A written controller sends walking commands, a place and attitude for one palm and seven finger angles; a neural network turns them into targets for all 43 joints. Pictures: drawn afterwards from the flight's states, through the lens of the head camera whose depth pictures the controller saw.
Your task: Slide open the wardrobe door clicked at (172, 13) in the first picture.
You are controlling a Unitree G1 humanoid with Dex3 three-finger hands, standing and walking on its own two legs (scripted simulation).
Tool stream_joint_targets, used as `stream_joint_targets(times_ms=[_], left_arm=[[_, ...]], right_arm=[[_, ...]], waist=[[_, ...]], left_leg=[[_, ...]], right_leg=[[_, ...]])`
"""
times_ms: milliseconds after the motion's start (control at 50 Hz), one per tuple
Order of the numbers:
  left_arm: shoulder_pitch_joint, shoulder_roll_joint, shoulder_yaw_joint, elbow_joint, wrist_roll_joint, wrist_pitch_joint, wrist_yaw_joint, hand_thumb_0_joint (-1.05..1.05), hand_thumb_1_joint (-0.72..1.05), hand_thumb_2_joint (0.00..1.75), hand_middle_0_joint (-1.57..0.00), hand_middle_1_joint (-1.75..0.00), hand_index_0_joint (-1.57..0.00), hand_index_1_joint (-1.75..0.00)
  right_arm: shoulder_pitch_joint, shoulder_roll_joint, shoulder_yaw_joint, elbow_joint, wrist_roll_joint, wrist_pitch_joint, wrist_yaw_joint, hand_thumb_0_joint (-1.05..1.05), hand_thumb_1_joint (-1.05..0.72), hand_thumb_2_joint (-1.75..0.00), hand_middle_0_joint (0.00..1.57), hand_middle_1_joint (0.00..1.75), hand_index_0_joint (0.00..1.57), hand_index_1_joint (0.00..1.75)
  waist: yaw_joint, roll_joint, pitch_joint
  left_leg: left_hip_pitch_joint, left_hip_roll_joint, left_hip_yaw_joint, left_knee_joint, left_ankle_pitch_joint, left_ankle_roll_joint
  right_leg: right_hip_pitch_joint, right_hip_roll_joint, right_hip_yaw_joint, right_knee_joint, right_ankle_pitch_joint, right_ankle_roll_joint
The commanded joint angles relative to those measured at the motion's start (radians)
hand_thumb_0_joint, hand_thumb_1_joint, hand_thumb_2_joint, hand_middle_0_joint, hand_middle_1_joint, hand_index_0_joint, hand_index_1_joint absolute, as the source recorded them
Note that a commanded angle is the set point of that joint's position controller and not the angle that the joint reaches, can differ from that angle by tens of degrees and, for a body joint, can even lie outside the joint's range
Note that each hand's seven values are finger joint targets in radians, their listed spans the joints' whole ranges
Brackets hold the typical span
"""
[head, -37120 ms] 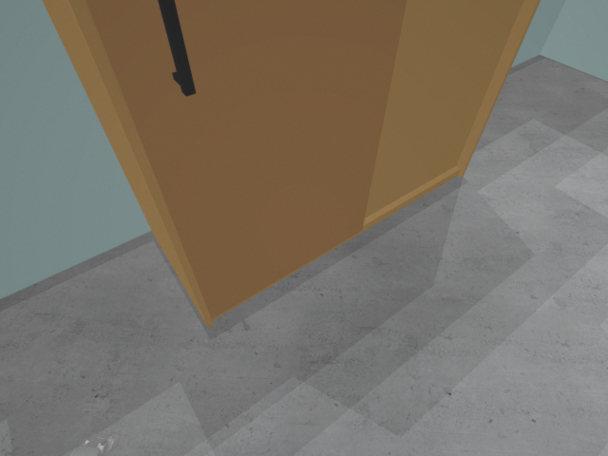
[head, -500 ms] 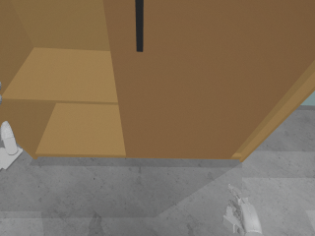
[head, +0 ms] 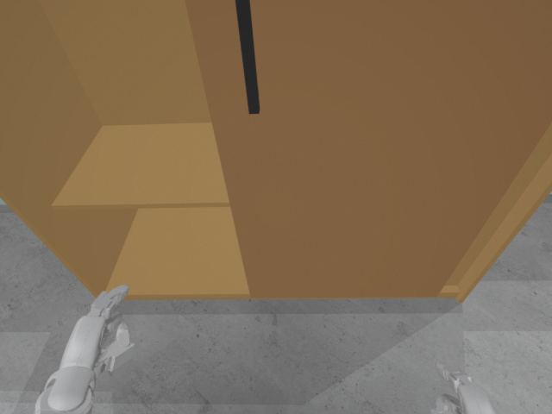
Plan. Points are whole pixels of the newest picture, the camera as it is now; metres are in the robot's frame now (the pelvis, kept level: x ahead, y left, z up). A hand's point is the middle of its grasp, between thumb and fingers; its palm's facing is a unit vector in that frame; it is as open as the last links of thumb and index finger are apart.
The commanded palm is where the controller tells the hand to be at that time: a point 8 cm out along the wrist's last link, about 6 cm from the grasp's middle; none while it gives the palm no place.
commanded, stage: let the arm hang, fingers relaxed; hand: left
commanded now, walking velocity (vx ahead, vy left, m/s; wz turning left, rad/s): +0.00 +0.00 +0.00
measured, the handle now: (249, 52) +0.62 +0.07 +0.24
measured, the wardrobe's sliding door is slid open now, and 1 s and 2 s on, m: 0.59 0.59 0.59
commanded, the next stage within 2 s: look to check the result in 0.96 s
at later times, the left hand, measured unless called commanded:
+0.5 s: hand out of the picture -0.07 +0.21 -0.16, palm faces +0.01 -0.97 -0.23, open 7.3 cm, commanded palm none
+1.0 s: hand out of the picture +0.01 +0.20 -0.16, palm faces +0.00 -0.98 -0.19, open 7.3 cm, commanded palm none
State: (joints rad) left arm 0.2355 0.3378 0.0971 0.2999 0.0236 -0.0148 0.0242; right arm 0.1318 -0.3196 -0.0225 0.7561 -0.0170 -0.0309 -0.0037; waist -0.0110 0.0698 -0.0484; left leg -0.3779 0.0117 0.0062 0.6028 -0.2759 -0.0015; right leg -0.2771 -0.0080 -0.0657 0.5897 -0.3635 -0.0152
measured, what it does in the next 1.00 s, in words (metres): stands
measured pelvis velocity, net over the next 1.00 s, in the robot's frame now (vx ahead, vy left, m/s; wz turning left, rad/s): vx -0.01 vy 0.02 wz -0.01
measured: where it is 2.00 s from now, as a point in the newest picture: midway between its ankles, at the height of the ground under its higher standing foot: outside the picture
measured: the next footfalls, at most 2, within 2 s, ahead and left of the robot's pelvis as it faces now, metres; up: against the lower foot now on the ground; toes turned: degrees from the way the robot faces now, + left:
none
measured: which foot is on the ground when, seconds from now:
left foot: down 0.00-1.00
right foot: down 0.00-1.00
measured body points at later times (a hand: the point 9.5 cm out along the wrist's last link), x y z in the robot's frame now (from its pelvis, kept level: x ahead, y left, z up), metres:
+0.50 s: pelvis -0.03 +0.02 +0.01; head +0.01 +0.02 +0.46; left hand -0.07 +0.26 -0.15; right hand -0.05 -0.21 -0.15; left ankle +0.02 +0.12 -0.73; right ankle -0.04 -0.11 -0.73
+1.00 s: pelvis -0.01 +0.02 +0.01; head +0.02 +0.03 +0.46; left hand +0.02 +0.25 -0.15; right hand +0.02 -0.21 -0.14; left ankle +0.02 +0.12 -0.73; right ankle -0.04 -0.11 -0.73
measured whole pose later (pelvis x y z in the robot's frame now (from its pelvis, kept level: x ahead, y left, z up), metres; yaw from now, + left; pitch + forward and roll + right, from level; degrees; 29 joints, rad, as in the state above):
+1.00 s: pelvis -0.01 +0.02 +0.01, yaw +0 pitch +0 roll +0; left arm 0.22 0.17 0.01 1.14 0.02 -0.01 0.03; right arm 0.20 -0.17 -0.01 1.11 -0.03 0.00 -0.03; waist -0.01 0.00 0.04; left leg -0.25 -0.02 0.03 0.43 -0.19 0.04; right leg -0.15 -0.04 -0.05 0.41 -0.26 0.02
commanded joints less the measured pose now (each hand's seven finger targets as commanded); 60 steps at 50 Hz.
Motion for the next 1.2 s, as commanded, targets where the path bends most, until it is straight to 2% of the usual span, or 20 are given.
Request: stream_joint_targets(times_ms=[0,40,80,100,140,160,180,220,280,300,420,620,660,720,760,840,960,1120,1180], left_arm=[[-0.023,0.057,-0.044,0.242,0.004,0.017,-0.015,0.0,0.9,0.9,-0.2,-0.3,-0.2,-0.3],[-0.045,0.048,-0.054,0.351,-0.001,0.023,-0.01,0.0,0.9,0.9,-0.2,-0.3,-0.2,-0.3],[-0.03,0.036,-0.058,0.444,-0.005,0.028,-0.007,0.0,0.9,0.9,-0.2,-0.3,-0.2,-0.3],[-0.006,0.028,-0.059,0.494,-0.008,0.028,-0.007,0.0,0.9,0.9,-0.2,-0.3,-0.2,-0.3],[0.016,0.01,-0.059,0.573,-0.011,0.023,-0.007,0.0,0.9,0.9,-0.2,-0.3,-0.2,-0.3],[0.033,-0.016,-0.044,0.588,-0.005,0.022,-0.004,0.0,0.9,0.9,-0.2,-0.3,-0.2,-0.3],[0.034,-0.016,-0.046,0.612,-0.007,0.022,-0.005,0.0,0.9,0.9,-0.2,-0.3,-0.2,-0.3],[0.033,-0.02,-0.051,0.648,-0.009,0.022,-0.006,0.0,0.9,0.9,-0.2,-0.3,-0.2,-0.3],[0.041,-0.027,-0.056,0.696,-0.009,0.022,-0.007,0.0,0.9,0.9,-0.2,-0.3,-0.2,-0.3],[0.042,-0.033,-0.058,0.707,-0.009,0.023,-0.006,0.0,0.9,0.9,-0.2,-0.3,-0.2,-0.3],[0.088,-0.049,-0.06,0.768,-0.007,0.022,-0.004,0.0,0.9,0.9,-0.2,-0.3,-0.2,-0.3],[0.094,-0.074,-0.069,0.808,-0.007,0.011,0.003,0.0,0.9,0.9,-0.2,-0.3,-0.2,-0.3],[0.095,-0.073,-0.069,0.81,-0.007,0.009,0.004,0.0,0.9,0.9,-0.2,-0.3,-0.2,-0.3],[0.083,-0.08,-0.07,0.814,-0.008,0.006,0.005,0.0,0.9,0.9,-0.2,-0.3,-0.2,-0.3],[0.077,-0.076,-0.069,0.813,-0.008,0.006,0.006,0.0,0.9,0.9,-0.2,-0.3,-0.2,-0.3],[0.062,-0.074,-0.071,0.817,-0.009,0.005,0.004,0.0,0.9,0.9,-0.2,-0.3,-0.2,-0.3],[0.056,-0.062,-0.072,0.815,-0.01,0.0,0.004,0.0,0.9,0.9,-0.2,-0.3,-0.2,-0.3],[0.049,-0.059,-0.075,0.823,-0.014,0.0,0.006,0.0,0.9,0.9,-0.2,-0.3,-0.2,-0.3],[0.054,-0.06,-0.076,0.828,-0.014,0.0,0.006,0.0,0.9,0.9,-0.2,-0.3,-0.2,-0.3]], right_arm=[[0.044,-0.052,-0.013,-0.016,-0.015,0.023,0.001,0.0,-0.9,-0.9,0.2,0.3,0.2,0.3],[0.04,-0.043,-0.007,0.025,-0.02,0.033,-0.004,0.0,-0.9,-0.9,0.2,0.3,0.2,0.3],[0.031,-0.047,0.001,0.064,-0.021,0.033,-0.009,0.0,-0.9,-0.9,0.2,0.3,0.2,0.3],[0.024,-0.043,0.005,0.087,-0.019,0.032,-0.012,0.0,-0.9,-0.9,0.2,0.3,0.2,0.3],[0.04,-0.021,0.007,0.136,-0.014,0.032,-0.02,0.0,-0.9,-0.9,0.2,0.3,0.2,0.3],[0.055,-0.008,0.001,0.144,-0.017,0.034,-0.024,0.0,-0.9,-0.9,0.2,0.3,0.2,0.3],[0.072,0.004,-0.002,0.165,-0.016,0.037,-0.025,0.0,-0.9,-0.9,0.2,0.3,0.2,0.3],[0.098,0.02,-0.004,0.195,-0.014,0.043,-0.027,0.0,-0.9,-0.9,0.2,0.3,0.2,0.3],[0.14,0.03,-0.011,0.229,-0.011,0.05,-0.028,0.0,-0.9,-0.9,0.2,0.3,0.2,0.3],[0.153,0.031,-0.013,0.241,-0.012,0.051,-0.028,0.0,-0.9,-0.9,0.2,0.3,0.2,0.3],[0.182,0.043,-0.018,0.279,-0.01,0.047,-0.029,0.0,-0.9,-0.9,0.2,0.3,0.2,0.3],[0.163,0.063,-0.009,0.315,-0.005,0.03,-0.03,0.0,-0.9,-0.9,0.2,0.3,0.2,0.3],[0.161,0.062,-0.008,0.321,-0.004,0.027,-0.03,0.0,-0.9,-0.9,0.2,0.3,0.2,0.3],[0.144,0.065,-0.004,0.326,-0.005,0.022,-0.03,0.0,-0.9,-0.9,0.2,0.3,0.2,0.3],[0.14,0.065,-0.002,0.328,-0.003,0.021,-0.031,0.0,-0.9,-0.9,0.2,0.3,0.2,0.3],[0.122,0.059,0.0,0.332,-0.004,0.021,-0.031,0.0,-0.9,-0.9,0.2,0.3,0.2,0.3],[0.116,0.048,-0.001,0.336,-0.001,0.018,-0.031,0.0,-0.9,-0.9,0.2,0.3,0.2,0.3],[0.105,0.047,0.004,0.353,-0.001,0.018,-0.033,0.0,-0.9,-0.9,0.2,0.3,0.2,0.3],[0.108,0.05,0.006,0.358,0.001,0.018,-0.033,0.0,-0.9,-0.9,0.2,0.3,0.2,0.3]], waist=[[-0.015,-0.243,0.0],[-0.012,-0.136,0.0],[0.007,0.001,0.017],[0.018,0.04,0.017],[0.017,0.05,0.012],[0.018,0.044,0.011],[0.014,0.063,-0.001],[0.007,0.065,0.019],[-0.002,-0.032,0.055],[-0.005,-0.043,0.071],[0.004,-0.066,0.093],[0.007,-0.051,0.096],[0.009,-0.06,0.082],[0.009,-0.041,0.072],[0.01,-0.05,0.084],[0.008,-0.029,0.093],[0.006,-0.072,0.06],[0.005,-0.059,0.065],[0.006,-0.074,0.067]], left_leg=[[0.074,0.045,-0.067,-0.018,0.196,0.027],[0.101,0.056,-0.076,-0.067,0.238,0.028],[0.051,0.091,-0.123,-0.155,0.228,0.047],[0.036,0.092,-0.128,-0.174,0.193,0.052],[0.048,0.078,-0.11,-0.179,0.136,0.042],[0.061,0.08,-0.11,-0.177,0.11,0.044],[0.062,0.077,-0.106,-0.178,0.078,0.043],[0.06,0.072,-0.104,-0.189,0.009,0.039],[0.069,0.071,-0.103,-0.195,-0.039,0.039],[0.069,0.071,-0.104,-0.202,-0.056,0.04],[0.052,0.075,-0.12,-0.244,-0.105,0.05],[0.08,0.082,-0.123,-0.273,0.007,0.051],[0.098,0.083,-0.118,-0.269,0.054,0.05],[0.122,0.084,-0.11,-0.266,0.113,0.049],[0.126,0.085,-0.11,-0.268,0.133,0.048],[0.131,0.083,-0.105,-0.276,0.135,0.044],[0.186,0.085,-0.091,-0.255,0.22,0.042],[0.209,0.086,-0.085,-0.251,0.262,0.04],[0.21,0.086,-0.083,-0.253,0.262,0.041]], right_leg=[[-0.039,-0.162,0.141,-0.142,0.228,-0.064],[-0.011,-0.135,0.131,-0.129,0.241,-0.051],[0.065,-0.083,0.103,-0.117,0.175,-0.02],[0.097,-0.077,0.103,-0.13,0.153,-0.017],[0.111,-0.081,0.115,-0.166,0.138,-0.026],[0.108,-0.08,0.105,-0.186,0.127,-0.031],[0.114,-0.086,0.108,-0.198,0.11,-0.035],[0.089,-0.087,0.11,-0.222,0.054,-0.041],[0.041,-0.088,0.109,-0.256,-0.012,-0.042],[0.024,-0.085,0.106,-0.257,-0.034,-0.042],[0.011,-0.073,0.095,-0.248,-0.065,-0.032],[0.05,-0.078,0.083,-0.228,0.074,-0.016],[0.064,-0.08,0.078,-0.226,0.097,-0.013],[0.078,-0.088,0.081,-0.23,0.138,-0.009],[0.081,-0.087,0.077,-0.234,0.144,-0.007],[0.088,-0.092,0.082,-0.247,0.15,-0.005],[0.102,-0.101,0.081,-0.256,0.196,-0.003],[0.114,-0.104,0.086,-0.262,0.225,-0.002],[0.12,-0.105,0.085,-0.267,0.226,-0.003]])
